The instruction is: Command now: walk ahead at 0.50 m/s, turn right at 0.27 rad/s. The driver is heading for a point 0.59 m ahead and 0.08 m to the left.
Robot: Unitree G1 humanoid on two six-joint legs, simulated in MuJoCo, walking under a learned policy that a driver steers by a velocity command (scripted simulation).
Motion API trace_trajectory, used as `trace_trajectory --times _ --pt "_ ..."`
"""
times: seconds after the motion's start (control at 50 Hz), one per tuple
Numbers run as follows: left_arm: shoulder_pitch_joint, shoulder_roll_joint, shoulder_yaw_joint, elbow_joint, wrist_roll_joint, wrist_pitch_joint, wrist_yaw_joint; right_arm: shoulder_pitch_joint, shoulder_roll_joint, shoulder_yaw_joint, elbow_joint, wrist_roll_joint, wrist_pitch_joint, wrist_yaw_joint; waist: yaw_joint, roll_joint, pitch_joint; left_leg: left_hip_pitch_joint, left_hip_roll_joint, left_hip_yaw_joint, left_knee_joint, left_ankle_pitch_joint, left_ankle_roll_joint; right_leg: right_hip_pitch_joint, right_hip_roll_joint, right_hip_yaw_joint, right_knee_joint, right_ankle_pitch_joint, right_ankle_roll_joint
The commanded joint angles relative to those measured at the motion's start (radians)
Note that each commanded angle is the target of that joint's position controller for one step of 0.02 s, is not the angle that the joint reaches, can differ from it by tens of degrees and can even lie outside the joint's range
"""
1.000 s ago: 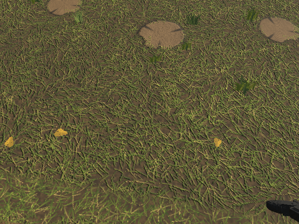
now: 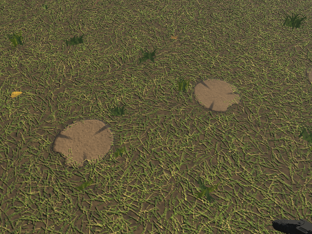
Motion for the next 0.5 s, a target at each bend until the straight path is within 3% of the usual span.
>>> trace_trajectory --times 0.02,0.04,0.06,0.08,0.1,0.12,0.16,0.26,0.34,0.4,0.44,0.46,0.48,0.5 --pt "0.132 0.026 -0.015 -0.075 -0.015 -0.031 -0.002 0.355 -0.256 -0.094 0.032 0.01 -0.001 0.004 -0.121 0.334 -0.308 0.777 0.424 -0.787 -0.208 -0.335 0.295 -0.58 0.009 -0.05 0.605 -0.116 0.023" --pt "0.041 0.112 0.006 -0.075 -0.025 -0.032 -0.002 0.314 -0.178 -0.072 0.022 0.025 0.001 0.004 -0.144 0.189 -0.168 0.684 0.396 -0.727 -0.24 -0.471 0.255 -0.665 -0.042 -0.013 0.683 -0.058 0.019" --pt "-0.059 0.124 0.009 -0.096 -0.017 -0.031 -0.002 0.262 -0.145 -0.06 0.014 0.018 0.009 0.001 -0.144 0.108 -0.077 0.571 0.354 -0.578 -0.241 -0.41 0.218 -0.671 -0.082 -0.052 0.681 0.021 0.017" --pt "-0.117 0.111 0.006 -0.113 -0.001 -0.034 -0.003 0.222 -0.125 -0.051 0.014 0.009 0.013 0.0 -0.129 0.072 -0.011 0.463 0.31 -0.472 -0.261 -0.294 0.211 -0.659 -0.111 -0.079 0.628 0.077 0.016" --pt "-0.126 0.096 0.008 -0.117 0.007 -0.035 -0.006 0.197 -0.105 -0.043 0.016 0.004 0.013 -0.001 -0.103 0.084 0.012 0.399 0.275 -0.403 -0.281 -0.198 0.204 -0.624 -0.146 -0.088 0.567 0.125 0.017" --pt "-0.112 0.079 0.006 -0.113 0.006 -0.035 -0.01 0.186 -0.095 -0.039 0.018 0.001 0.012 -0.002 -0.085 0.109 0.012 0.358 0.247 -0.351 -0.301 -0.13 0.197 -0.577 -0.162 -0.101 0.528 0.152 0.021" --pt "-0.097 0.046 -0.002 -0.104 0.006 -0.032 -0.014 0.193 -0.1 -0.039 0.033 0.01 0.008 -0.004 -0.073 0.125 -0.001 0.334 0.228 -0.278 -0.325 -0.017 0.211 -0.548 -0.169 -0.132 0.462 0.172 0.033" --pt "-0.241 -0.001 -0.025 -0.136 0.013 -0.043 -0.021 0.23 -0.156 -0.052 0.074 0.023 0.02 -0.013 -0.113 0.086 0.019 0.334 0.212 -0.143 -0.363 0.121 0.207 -0.53 -0.172 -0.172 0.153 0.383 0.06" --pt "-0.353 0.003 -0.025 -0.159 0.0 -0.053 -0.036 0.296 -0.173 -0.053 0.117 0.034 0.034 -0.014 -0.154 0.084 0.041 0.357 0.217 -0.105 -0.348 0.122 0.186 -0.458 -0.138 -0.198 -0.013 0.501 0.058" --pt "-0.402 0.019 -0.017 -0.186 -0.003 -0.063 -0.049 0.327 -0.179 -0.055 0.143 0.04 0.051 -0.017 -0.148 0.085 0.062 0.421 0.255 -0.145 -0.301 0.153 0.17 -0.44 -0.123 -0.187 -0.086 0.441 0.029" --pt "-0.336 0.049 -0.002 -0.172 0.0 -0.071 -0.05 0.309 -0.201 -0.062 0.146 0.041 0.062 -0.023 -0.092 0.094 0.033 0.435 0.257 -0.158 -0.223 0.263 0.149 -0.322 -0.1 -0.197 -0.138 0.395 0.004" --pt "-0.228 0.082 0.017 -0.14 0.005 -0.073 -0.043 0.295 -0.196 -0.059 0.143 0.04 0.065 -0.025 -0.031 0.081 -0.031 0.405 0.217 -0.128 -0.107 0.376 0.126 -0.155 -0.083 -0.215 -0.173 0.404 -0.02" --pt "-0.074 0.134 0.04 -0.108 0.017 -0.071 -0.032 0.285 -0.157 -0.043 0.128 0.028 0.061 -0.024 0.041 0.056 -0.151 0.285 0.163 -0.092 0.099 0.316 0.092 0.104 -0.16 -0.155 -0.137 0.427 -0.061" --pt "0.064 0.233 0.063 -0.095 0.038 -0.062 -0.019 0.349 -0.054 -0.011 0.093 0.013 0.046 -0.022 0.058 -0.149 -0.325 -0.062 0.032 -0.01 0.476 -0.062 0.02 0.496 -0.424 0.184 -0.126 0.385 -0.173"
